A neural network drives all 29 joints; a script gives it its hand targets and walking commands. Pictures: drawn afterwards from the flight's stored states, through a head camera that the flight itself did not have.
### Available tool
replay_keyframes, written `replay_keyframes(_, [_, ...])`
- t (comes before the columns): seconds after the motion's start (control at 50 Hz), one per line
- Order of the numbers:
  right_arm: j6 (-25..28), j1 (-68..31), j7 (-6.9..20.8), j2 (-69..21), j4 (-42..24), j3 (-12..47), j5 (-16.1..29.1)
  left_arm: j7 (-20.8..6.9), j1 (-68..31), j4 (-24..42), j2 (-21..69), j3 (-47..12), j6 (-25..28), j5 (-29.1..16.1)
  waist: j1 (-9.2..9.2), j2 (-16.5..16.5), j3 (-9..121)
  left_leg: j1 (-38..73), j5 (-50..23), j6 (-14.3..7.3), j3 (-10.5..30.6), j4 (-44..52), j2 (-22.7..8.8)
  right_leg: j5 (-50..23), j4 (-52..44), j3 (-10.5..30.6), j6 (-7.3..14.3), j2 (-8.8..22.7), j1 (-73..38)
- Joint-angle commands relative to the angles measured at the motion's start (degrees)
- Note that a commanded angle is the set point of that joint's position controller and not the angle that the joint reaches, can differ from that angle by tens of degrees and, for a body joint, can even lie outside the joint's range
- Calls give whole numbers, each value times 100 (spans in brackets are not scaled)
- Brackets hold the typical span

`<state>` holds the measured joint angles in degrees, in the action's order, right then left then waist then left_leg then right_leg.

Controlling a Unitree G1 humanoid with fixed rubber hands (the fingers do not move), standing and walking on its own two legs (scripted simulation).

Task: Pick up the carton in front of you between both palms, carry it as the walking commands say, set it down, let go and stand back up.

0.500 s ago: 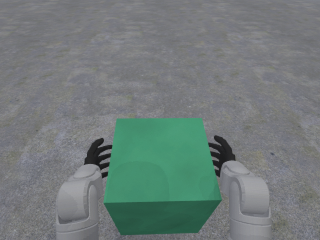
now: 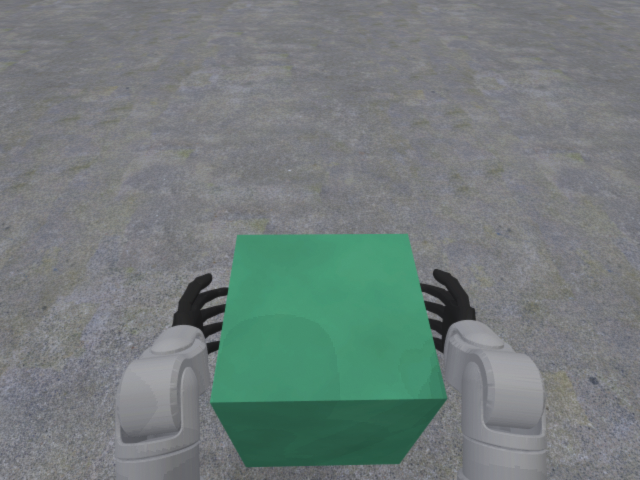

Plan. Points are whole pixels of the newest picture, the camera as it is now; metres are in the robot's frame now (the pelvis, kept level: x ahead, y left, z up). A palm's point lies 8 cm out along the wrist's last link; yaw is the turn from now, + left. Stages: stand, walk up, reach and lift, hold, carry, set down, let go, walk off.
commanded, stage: carry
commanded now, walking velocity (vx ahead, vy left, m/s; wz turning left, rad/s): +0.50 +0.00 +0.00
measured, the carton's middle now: (323, 356) +0.28 +0.00 +0.03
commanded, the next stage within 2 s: none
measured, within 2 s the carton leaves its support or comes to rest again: neither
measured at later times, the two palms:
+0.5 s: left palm (227, 199) +0.51 +0.15 +0.11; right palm (417, 202) +0.51 -0.15 +0.10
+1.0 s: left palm (210, 208) +0.51 +0.18 +0.09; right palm (394, 200) +0.53 -0.12 +0.09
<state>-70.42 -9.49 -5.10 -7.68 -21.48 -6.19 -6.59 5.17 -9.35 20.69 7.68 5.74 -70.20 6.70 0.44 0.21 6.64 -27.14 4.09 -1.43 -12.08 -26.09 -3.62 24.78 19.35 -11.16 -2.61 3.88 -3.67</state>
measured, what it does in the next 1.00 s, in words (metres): walks ahead: right foot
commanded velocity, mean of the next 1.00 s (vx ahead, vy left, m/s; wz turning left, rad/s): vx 0.01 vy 0.00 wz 0.00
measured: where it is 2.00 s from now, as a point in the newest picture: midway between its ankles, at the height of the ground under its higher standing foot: outside the picture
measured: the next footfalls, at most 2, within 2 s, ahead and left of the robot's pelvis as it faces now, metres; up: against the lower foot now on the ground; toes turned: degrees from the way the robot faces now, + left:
right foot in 0.40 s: +0.34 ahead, -0.10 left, +0.00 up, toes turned -10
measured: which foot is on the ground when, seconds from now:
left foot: down 0.00-1.00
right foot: down 0.00-0.00, up 0.02-0.38, down 0.40-1.00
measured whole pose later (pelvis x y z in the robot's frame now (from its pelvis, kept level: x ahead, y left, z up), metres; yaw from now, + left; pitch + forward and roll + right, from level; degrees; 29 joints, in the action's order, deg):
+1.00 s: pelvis +0.25 +0.01 +0.00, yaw +3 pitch +3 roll -1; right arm -69.1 -9.8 -4.6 -7.7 -17.0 -6.5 -7.6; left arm 5.1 -9.4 16.6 7.7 6.3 -69.0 7.1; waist 0.8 -1.1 5.9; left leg -6.5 26.6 0.1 -8.7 -30.5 -3.4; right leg 12.8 32.7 -12.0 1.3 3.9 22.2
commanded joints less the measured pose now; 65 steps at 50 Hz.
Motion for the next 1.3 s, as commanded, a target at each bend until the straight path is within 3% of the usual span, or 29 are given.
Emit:
replay_keyframes(0.0, [-44, -2268, 1475, -4829, 212, 3922, 2242, -1511, -2567, 129, 4722, -3929, -77, -2285, -221, -384, 1383, 3080, 998, -204, 1246, 576, -691, -2619, 2772, -285, 209, 381, 1663])
replay_keyframes(0.02, [24, -2312, 1500, -4858, 413, 3872, 2185, -1509, -2756, 251, 4823, -4055, -108, -2366, -197, -1854, 1749, 4285, 1190, -1039, 3774, 1076, -2002, -588, 4359, -1, -4, -371, 3463])
replay_keyframes(0.04, [56, -2308, 1516, -5038, 378, 3890, 2290, -1522, -2836, 182, 4911, -4093, -71, -2382, -166, -1670, 1604, 4207, -353, -1231, 3955, 1218, -2146, 374, 5177, 683, 110, -318, 4111])
replay_keyframes(0.06, [102, -2441, 1526, -5217, 264, 3914, 2354, -1538, -2913, 146, 5109, -4132, -8, -2417, -183, -1266, 1583, 4013, -1839, -1198, 3182, 949, -2004, 341, 5478, 941, 239, -78, 4178])
replay_keyframes(0.08, [161, -2533, 1539, -5407, 189, 3961, 2400, -1544, -2942, 159, 5271, -4156, 70, -2449, -190, -679, 1617, 3819, -2704, -1023, 2575, 768, -1884, 130, 5328, 1033, 288, 106, 4145])
replay_keyframes(0.1, [223, -2604, 1551, -5550, 103, 4012, 2433, -1535, -2941, 195, 5393, -4194, 148, -2460, -157, -361, 1615, 3547, -2883, -791, 2067, 808, -1742, -213, 4806, 1077, 295, 260, 3974])
replay_keyframes(0.12, [268, -2639, 1553, -5628, 34, 4051, 2456, -1515, -2927, 211, 5543, -4225, 208, -2467, -116, -468, 1647, 3325, -2761, -582, 1664, 893, -1572, -419, 4253, 1023, 275, 297, 3702])
replay_keyframes(0.14, [303, -2620, 1558, -5656, -52, 4078, 2476, -1486, -2845, 252, 5611, -4250, 264, -2448, -90, -630, 1684, 3231, -2876, -517, 1409, 915, -1465, -531, 3845, 878, 234, 198, 3502])
replay_keyframes(0.2, [351, -2367, 1590, -5546, -225, 4087, 2492, -1377, -2444, 313, 5631, -4275, 378, -2320, -66, -778, 1726, 3160, -3459, -575, 808, 864, -1299, -725, 2739, 567, 140, -16, 3214])
replay_keyframes(0.26, [342, -2187, 1598, -5339, -382, 4064, 2454, -1307, -2396, 585, 5474, -4311, 374, -2301, -80, -1020, 1595, 3096, -3886, -504, 367, 752, -1132, -1465, 1703, 299, 124, -182, 2912])
replay_keyframes(0.32, [264, -2079, 1553, -5104, -432, 3990, 2339, -1317, -2463, 752, 5192, -4298, 241, -2359, -117, -1034, 1471, 2953, -3227, -368, 159, 494, -951, -2295, 996, 92, 102, -213, 2464])
replay_keyframes(0.36, [184, -2062, 1524, -4933, -328, 3944, 2249, -1379, -2396, 664, 5015, -4240, 123, -2379, -47, -685, 1283, 2540, -2299, -106, 18, -4, -743, -3377, -57, -63, 94, -180, 1681])
replay_keyframes(0.38, [143, -2058, 1508, -4844, -250, 3930, 2191, -1422, -2391, 597, 4902, -4189, 59, -2383, -40, -536, 1242, 2104, -1706, 65, 115, -199, -694, -3887, -164, 132, 113, 101, 1074])
replay_keyframes(0.4, [94, -2064, 1494, -4764, -146, 3917, 2139, -1462, -2446, 502, 4770, -4122, -6, -2368, -72, -14, 1472, 1557, -448, 272, 142, -593, -539, -5949, 356, 785, 237, 845, 296])
replay_keyframes(0.42, [1, -2151, 1466, -4741, -136, 3977, 2183, -1493, -2397, 210, 4754, -4033, -31, -2306, -70, 463, 1764, 1075, 909, 358, 469, -608, -369, -7196, 801, 1249, 790, 1396, -397])
replay_keyframes(0.44, [-63, -2243, 1463, -4669, -165, 4007, 2223, -1511, -2214, -49, 4804, -3934, -23, -2268, -45, 849, 1782, 941, 1682, 386, 571, -597, -279, -6886, 690, 1520, 1052, 1515, -327])
replay_keyframes(0.48, [-86, -2481, 1497, -4870, 0, 4079, 2276, -1530, -2213, -272, 5012, -3850, -5, -2241, -75, 825, 1723, 1214, 1662, 390, 673, -45, -267, -6239, 542, 1330, 973, 1271, -70])
replay_keyframes(0.52, [-42, -2724, 1535, -5081, 25, 4150, 2365, -1537, -2350, -305, 5220, -3841, 39, -2261, -45, 737, 1654, 1504, 811, 407, 643, 390, -289, -6066, 794, 973, 716, 948, 77])
replay_keyframes(0.6, [60, -2853, 1542, -5267, -43, 4199, 2481, -1473, -2593, -58, 5380, -3901, 147, -2301, -13, 165, 1972, 2011, -1103, 416, 651, -142, -421, -6006, 1181, 701, 672, 733, 382])
replay_keyframes(0.64, [93, -2752, 1528, -5283, -51, 4167, 2454, -1443, -2639, 61, 5390, -3954, 167, -2309, -20, 61, 2037, 1999, -1358, 421, 640, -271, -422, -6061, 1253, 624, 696, 680, 383])
replay_keyframes(0.72, [106, -2554, 1507, -5243, -34, 4082, 2357, -1445, -2632, 163, 5352, -4047, 158, -2350, -28, 6, 1942, 2041, -1138, 387, 650, -169, -392, -5917, 1253, 633, 725, 678, 518])
replay_keyframes(0.86, [85, -2437, 1521, -5156, 106, 3977, 2244, -1503, -2656, 83, 5254, -4109, 110, -2400, -30, -339, 1488, 2315, -2478, 226, 653, -272, -695, -3996, 1397, 385, 518, 460, 1432])
replay_keyframes(1.02, [238, -2512, 1568, -5246, 444, 4038, 2142, -1575, -2740, -265, 5290, -4173, 248, -2316, -33, -171, 1191, 1834, -1097, 113, 618, -159, -606, -3673, 1274, 440, 503, 548, 1370])
replay_keyframes(1.16, [750, -2625, 1617, -5197, 813, 4019, 1952, -1589, -2731, -685, 5215, -4049, 763, -2010, -24, -114, 955, 1522, -19, 25, 735, 91, -571, -3001, 1041, 515, 470, 572, 1404])
replay_keyframes(1.28, [1222, -2542, 1609, -4989, 1181, 3788, 1671, -1571, -2618, -1027, 5006, -3776, 1225, -1704, -27, -103, 909, 1400, 431, -18, 791, 217, -556, -2717, 897, 542, 444, 585, 1415])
